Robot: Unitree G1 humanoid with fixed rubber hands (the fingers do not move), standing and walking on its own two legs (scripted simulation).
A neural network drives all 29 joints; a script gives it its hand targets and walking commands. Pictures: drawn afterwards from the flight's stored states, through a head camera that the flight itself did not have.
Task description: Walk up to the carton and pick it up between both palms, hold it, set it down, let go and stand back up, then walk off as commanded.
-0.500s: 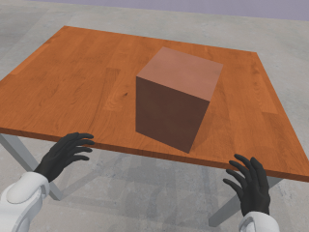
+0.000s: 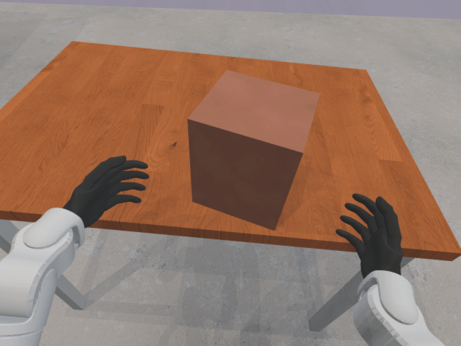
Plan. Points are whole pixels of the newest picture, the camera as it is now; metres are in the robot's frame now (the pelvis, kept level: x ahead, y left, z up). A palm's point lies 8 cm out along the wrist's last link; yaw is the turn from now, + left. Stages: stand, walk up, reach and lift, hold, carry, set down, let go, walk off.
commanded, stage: reach and lift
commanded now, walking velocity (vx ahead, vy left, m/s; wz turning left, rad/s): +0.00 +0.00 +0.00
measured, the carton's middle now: (251, 151) +0.42 -0.01 +0.11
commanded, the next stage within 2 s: none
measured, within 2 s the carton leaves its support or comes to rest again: neither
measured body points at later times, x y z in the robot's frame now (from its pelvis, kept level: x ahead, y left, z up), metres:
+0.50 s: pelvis +0.00 +0.00 +0.00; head -0.01 +0.03 +0.45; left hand +0.35 +0.20 +0.19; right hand +0.28 -0.17 +0.17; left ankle -0.03 +0.07 -0.74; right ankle +0.02 -0.13 -0.74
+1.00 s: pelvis -0.01 +0.00 +0.00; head -0.02 +0.03 +0.45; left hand +0.42 +0.17 +0.23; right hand +0.34 -0.18 +0.22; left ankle -0.03 +0.07 -0.74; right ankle +0.02 -0.13 -0.74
